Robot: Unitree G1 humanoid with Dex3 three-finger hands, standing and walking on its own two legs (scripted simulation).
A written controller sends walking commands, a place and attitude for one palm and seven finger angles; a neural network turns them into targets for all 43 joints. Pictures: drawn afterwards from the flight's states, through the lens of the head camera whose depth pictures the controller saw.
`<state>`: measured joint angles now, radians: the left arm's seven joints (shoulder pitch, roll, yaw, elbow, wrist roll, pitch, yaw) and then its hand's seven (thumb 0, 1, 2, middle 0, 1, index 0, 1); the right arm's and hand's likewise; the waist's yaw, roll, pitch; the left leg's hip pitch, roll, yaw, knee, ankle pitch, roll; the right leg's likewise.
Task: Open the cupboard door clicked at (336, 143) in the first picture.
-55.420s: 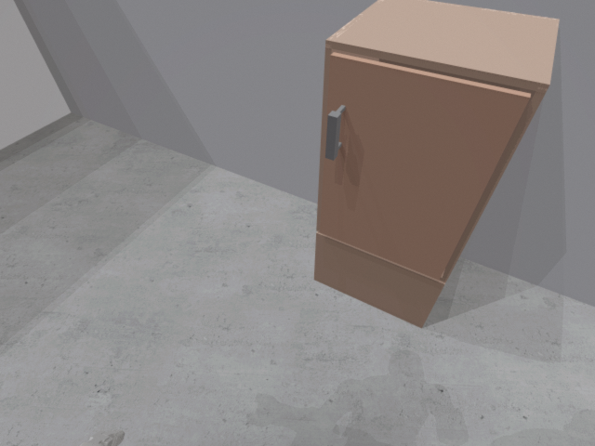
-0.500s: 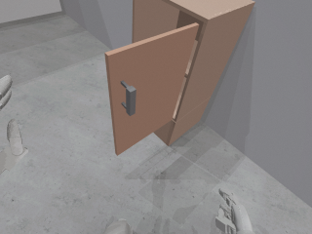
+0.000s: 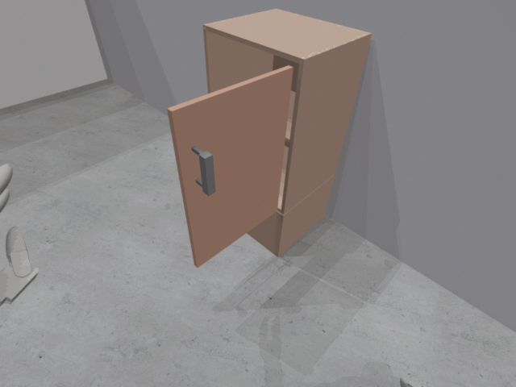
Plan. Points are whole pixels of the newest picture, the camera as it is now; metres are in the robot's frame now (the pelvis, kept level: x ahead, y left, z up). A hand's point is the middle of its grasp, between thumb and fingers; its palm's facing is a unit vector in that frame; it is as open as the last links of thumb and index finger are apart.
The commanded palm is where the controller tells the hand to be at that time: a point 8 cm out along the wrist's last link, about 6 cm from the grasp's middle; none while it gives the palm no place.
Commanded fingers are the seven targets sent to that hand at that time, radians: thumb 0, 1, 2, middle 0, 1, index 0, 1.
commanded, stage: stop stepping back and stand still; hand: left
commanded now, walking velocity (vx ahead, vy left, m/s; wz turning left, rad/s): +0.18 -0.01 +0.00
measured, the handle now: (202, 170) +0.63 +0.18 -0.02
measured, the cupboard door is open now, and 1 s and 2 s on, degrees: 88 88 88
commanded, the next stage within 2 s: let the arm hang, fingers relaxed in 0.36 s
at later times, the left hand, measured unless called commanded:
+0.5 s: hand (43, 298) +0.19 +0.27 +0.13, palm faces +0.41 -0.76 -0.50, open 7.4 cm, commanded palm none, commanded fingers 0.00 0.90 0.90 -0.20 -0.30 -0.20 -0.30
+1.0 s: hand out of the picture -0.04 +0.19 -0.17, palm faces +0.14 -0.96 -0.24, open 7.2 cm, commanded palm none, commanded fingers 0.00 0.90 0.90 -0.20 -0.30 -0.20 -0.30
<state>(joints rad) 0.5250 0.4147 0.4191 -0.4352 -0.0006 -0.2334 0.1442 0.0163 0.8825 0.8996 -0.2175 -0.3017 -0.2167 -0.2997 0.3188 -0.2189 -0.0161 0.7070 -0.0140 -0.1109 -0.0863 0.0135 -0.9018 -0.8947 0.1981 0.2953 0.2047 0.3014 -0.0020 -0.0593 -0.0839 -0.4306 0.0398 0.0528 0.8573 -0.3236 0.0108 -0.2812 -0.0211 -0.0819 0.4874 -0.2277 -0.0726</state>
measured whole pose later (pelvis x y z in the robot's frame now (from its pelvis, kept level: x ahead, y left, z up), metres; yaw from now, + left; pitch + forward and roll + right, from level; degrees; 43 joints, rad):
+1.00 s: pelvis -0.04 -0.01 +0.00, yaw +6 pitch -1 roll +0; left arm 0.27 0.19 0.03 1.04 0.01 0.03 0.03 -0.01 0.94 0.90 -0.21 -0.30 -0.20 -0.30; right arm 0.31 -0.16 -0.01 1.06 -0.02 0.04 -0.02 0.00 -0.91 -0.89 0.19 0.29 0.20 0.30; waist 0.00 0.01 0.05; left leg -0.17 0.00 0.00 0.47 -0.27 0.01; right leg -0.24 0.07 -0.11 0.37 -0.12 -0.08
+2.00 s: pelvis -0.01 +0.02 +0.00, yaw +4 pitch -2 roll +0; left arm 0.26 0.13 0.01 1.16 0.01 -0.01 0.04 0.01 0.91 0.90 -0.20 -0.30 -0.20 -0.30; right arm 0.30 -0.14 0.00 1.14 -0.02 -0.01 -0.04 0.00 -0.91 -0.89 0.19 0.29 0.20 0.30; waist -0.01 0.02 0.04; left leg -0.08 -0.04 0.05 0.37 -0.26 0.05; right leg -0.21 0.04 -0.05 0.39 -0.15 -0.06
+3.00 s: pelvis +0.01 +0.01 +0.00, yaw +4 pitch -1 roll +0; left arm 0.20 0.19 0.01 1.15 0.01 -0.02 0.03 0.01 0.91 0.90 -0.20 -0.30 -0.20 -0.30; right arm 0.24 -0.20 0.00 1.15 -0.02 -0.01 -0.03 0.00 -0.91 -0.89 0.20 0.29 0.20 0.30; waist -0.01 0.02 0.05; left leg -0.03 -0.02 0.04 0.32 -0.26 0.03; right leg -0.16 0.06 -0.06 0.35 -0.16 -0.07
